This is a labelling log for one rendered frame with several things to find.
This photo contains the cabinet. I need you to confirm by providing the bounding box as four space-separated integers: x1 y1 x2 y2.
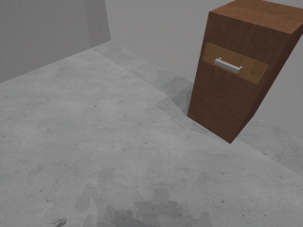
187 0 303 144

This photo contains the drawer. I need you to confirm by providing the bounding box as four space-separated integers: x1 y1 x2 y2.
202 42 269 85

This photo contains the left robot hand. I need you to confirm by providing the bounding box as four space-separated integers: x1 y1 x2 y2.
43 217 67 227

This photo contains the handle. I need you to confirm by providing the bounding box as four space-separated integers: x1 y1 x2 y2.
214 58 242 74

